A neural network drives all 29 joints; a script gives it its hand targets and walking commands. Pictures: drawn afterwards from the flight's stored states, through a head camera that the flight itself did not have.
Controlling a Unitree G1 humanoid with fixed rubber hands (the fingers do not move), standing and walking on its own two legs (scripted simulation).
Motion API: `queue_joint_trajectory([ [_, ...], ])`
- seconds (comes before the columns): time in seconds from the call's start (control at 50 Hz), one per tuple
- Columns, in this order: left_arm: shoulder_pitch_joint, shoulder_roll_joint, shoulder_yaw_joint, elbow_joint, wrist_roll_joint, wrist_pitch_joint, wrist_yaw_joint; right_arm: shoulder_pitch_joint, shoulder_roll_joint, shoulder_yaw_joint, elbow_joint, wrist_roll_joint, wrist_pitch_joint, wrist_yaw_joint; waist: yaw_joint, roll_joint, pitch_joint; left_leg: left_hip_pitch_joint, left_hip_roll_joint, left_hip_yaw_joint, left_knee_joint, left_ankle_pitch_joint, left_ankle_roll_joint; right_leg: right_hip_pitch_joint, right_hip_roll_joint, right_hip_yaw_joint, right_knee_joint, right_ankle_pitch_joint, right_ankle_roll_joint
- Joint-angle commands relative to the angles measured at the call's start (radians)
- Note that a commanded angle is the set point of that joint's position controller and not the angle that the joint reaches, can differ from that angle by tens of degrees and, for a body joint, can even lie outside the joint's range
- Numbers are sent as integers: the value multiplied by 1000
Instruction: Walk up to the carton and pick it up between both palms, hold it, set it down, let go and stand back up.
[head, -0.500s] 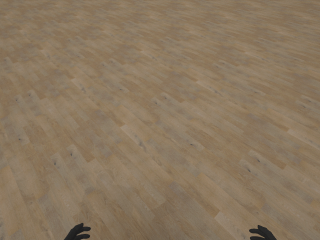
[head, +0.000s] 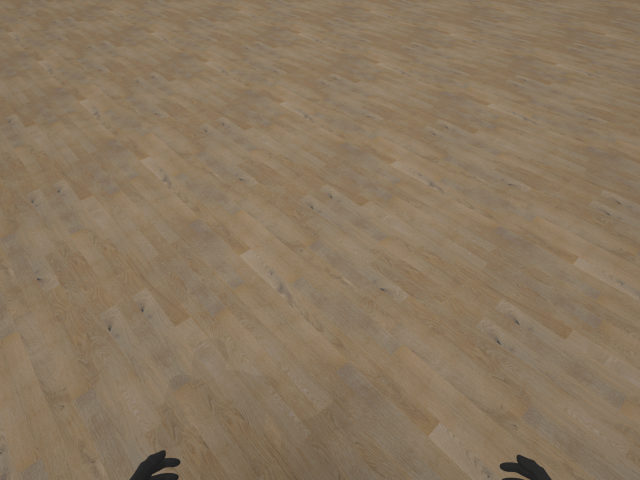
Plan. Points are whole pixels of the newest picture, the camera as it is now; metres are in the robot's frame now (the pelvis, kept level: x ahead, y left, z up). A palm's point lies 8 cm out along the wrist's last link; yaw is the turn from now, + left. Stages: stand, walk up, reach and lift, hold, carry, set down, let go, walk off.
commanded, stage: stand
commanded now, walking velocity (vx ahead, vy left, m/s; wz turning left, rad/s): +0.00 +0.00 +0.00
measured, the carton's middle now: out of the picture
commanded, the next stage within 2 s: none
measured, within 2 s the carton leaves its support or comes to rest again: neither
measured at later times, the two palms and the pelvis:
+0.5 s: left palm out of the picture +0.12 +0.26 -0.08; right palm out of the picture +0.12 -0.26 -0.08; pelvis +0.00 +0.00 +0.00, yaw +0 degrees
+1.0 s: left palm out of the picture +0.11 +0.26 -0.09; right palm out of the picture +0.12 -0.25 -0.08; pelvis +0.00 +0.00 +0.00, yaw +0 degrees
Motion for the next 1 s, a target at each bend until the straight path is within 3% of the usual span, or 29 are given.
queue_joint_trajectory([
  [0.0, -13, 116, 34, -80, -1, -15, 3, -9, -119, -36, -76, 1, -16, -3, 0, 2, -28, -2, 76, -93, -117, 61, 38, -9, -89, 102, -113, 64, -34],
  [0.98, 26, 119, 26, -44, -2, -13, 8, 18, -120, -30, -50, 3, -15, -6, 3, 2, -13, 1, 75, -99, -129, 79, 44, 4, -91, 96, -121, 74, -28],
])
